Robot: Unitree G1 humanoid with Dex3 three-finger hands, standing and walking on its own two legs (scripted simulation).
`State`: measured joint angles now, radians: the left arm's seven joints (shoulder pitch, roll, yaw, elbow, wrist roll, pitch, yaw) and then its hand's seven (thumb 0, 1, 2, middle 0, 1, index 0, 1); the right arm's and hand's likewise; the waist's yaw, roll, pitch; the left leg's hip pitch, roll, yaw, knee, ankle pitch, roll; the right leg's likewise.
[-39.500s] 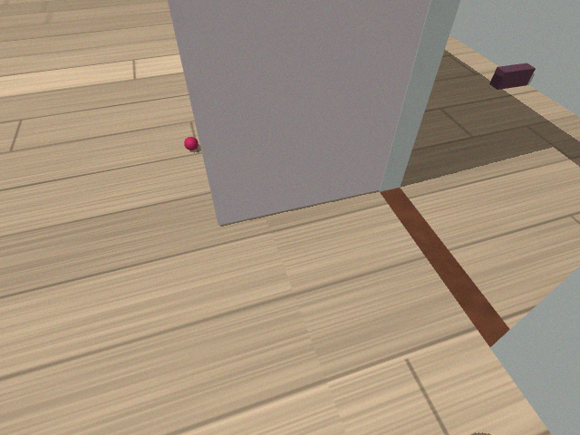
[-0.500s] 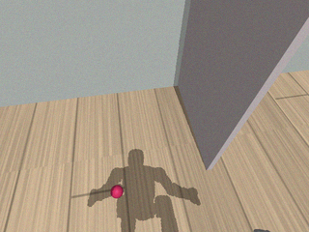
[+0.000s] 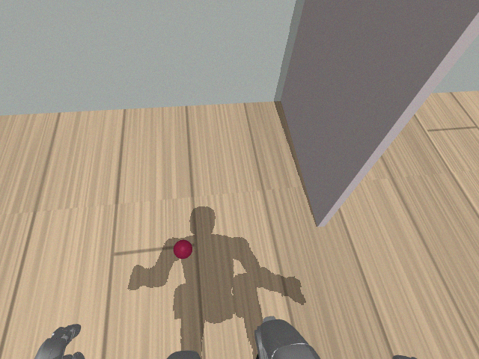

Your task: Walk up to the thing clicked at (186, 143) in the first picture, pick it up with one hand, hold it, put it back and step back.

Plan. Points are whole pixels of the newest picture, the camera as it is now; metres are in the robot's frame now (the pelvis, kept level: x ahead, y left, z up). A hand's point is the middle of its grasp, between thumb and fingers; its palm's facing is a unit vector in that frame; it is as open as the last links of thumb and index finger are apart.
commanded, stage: walk up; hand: left
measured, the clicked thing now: (183, 249) +0.53 +0.19 -0.72
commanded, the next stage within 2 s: stand in 1.68 s
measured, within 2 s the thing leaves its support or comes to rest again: neither
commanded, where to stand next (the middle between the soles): +0.13 -0.02 m, yaw -4 degrees
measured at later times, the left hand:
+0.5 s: hand out of the picture +0.01 +0.25 -0.13, palm faces -0.05 -0.90 -0.42, open 7.3 cm
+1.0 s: hand out of the picture -0.16 +0.24 -0.14, palm faces -0.07 -0.92 -0.38, open 7.3 cm
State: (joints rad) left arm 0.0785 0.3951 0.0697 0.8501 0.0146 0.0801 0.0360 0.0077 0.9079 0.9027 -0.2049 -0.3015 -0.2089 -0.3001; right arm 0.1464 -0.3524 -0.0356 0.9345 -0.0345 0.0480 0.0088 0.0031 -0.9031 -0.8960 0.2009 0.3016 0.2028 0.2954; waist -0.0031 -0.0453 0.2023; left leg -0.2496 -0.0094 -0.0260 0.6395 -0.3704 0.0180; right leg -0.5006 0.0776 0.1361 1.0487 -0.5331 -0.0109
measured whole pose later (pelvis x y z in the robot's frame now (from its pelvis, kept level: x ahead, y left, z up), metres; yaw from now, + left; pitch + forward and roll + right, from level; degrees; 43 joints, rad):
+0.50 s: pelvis -0.12 -0.01 +0.00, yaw -2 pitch -1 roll +1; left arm 0.14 0.35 0.07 0.77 0.05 0.04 0.02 0.01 0.90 0.90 -0.21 -0.30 -0.21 -0.30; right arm 0.14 -0.41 -0.04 0.85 0.00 0.05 -0.03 0.00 -0.90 -0.90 0.20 0.30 0.20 0.30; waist 0.02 0.03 0.16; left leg -0.37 -0.06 -0.09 0.96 -0.54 -0.02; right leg -0.35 -0.01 0.02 0.64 -0.27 -0.01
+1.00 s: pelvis -0.22 -0.02 +0.00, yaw -6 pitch -3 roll -1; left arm 0.27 0.35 0.07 0.96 0.04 0.00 -0.01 0.01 0.91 0.90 -0.21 -0.30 -0.21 -0.30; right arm 0.20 -0.40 -0.05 0.92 -0.01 0.02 0.01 0.00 -0.90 -0.90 0.20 0.30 0.20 0.30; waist 0.03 0.04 0.08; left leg -0.35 -0.01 -0.09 0.79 -0.46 0.00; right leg -0.19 0.04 0.05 0.56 -0.33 -0.02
